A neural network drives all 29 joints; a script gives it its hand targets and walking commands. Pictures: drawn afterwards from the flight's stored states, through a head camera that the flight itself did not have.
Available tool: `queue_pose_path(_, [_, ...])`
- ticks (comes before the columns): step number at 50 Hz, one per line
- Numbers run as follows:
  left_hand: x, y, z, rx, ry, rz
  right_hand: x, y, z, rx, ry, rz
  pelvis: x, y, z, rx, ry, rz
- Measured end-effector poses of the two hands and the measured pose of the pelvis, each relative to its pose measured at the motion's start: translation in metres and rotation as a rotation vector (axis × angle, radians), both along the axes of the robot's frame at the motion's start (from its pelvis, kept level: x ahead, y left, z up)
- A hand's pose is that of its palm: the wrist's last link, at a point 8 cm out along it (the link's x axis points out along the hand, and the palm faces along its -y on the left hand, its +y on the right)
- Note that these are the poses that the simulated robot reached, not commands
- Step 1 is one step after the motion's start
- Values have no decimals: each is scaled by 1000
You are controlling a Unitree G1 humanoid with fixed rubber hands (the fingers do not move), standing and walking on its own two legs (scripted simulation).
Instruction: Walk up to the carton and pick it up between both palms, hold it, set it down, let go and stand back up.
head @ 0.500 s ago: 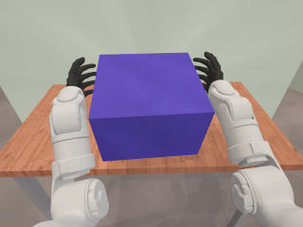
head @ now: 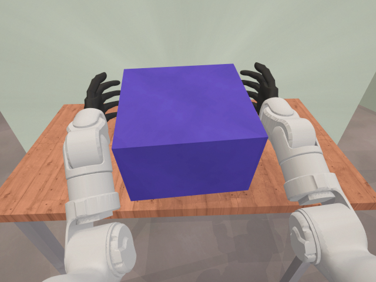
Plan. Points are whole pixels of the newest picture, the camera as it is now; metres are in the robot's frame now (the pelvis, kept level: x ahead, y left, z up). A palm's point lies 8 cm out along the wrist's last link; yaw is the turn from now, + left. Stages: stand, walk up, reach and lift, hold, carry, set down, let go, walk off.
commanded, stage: hold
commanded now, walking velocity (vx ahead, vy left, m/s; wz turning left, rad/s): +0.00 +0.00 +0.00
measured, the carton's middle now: (185, 128) +0.37 +0.00 +0.19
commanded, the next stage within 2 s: none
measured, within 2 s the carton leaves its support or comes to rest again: neither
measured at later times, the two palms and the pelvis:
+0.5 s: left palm (95, 115) +0.36 +0.17 +0.24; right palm (266, 103) +0.37 -0.16 +0.25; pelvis +0.00 +0.00 +0.00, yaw +0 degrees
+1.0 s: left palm (96, 113) +0.37 +0.17 +0.25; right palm (266, 101) +0.37 -0.16 +0.25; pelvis +0.00 +0.00 +0.00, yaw +0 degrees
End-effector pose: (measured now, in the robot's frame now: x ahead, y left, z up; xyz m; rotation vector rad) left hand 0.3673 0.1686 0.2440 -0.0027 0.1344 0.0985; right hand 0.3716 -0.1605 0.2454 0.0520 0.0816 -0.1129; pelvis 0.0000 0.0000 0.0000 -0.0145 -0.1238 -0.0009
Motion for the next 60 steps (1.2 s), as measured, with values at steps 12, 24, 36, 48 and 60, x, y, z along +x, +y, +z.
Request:
queue_pose_path(12, [-2,0,-1,1,-10,1,-2,0,0,5,-10,0,4,2,0,-4,-11,0])
queue_pose_path(24, [-4,1,-1,-7,-3,1,-4,1,0,6,-3,-2,2,3,0,-3,-12,-7])
queue_pose_path(36, [-4,1,2,-2,-3,1,-4,1,3,3,-5,-2,-1,3,0,-1,-9,-3])
queue_pose_path(48, [-2,0,2,0,2,1,-3,0,2,0,0,-1,-1,1,0,0,-6,-2])
queue_pose_path(60, [-2,0,1,-3,1,-1,-3,0,2,2,-2,-3,-1,0,0,-1,-9,0])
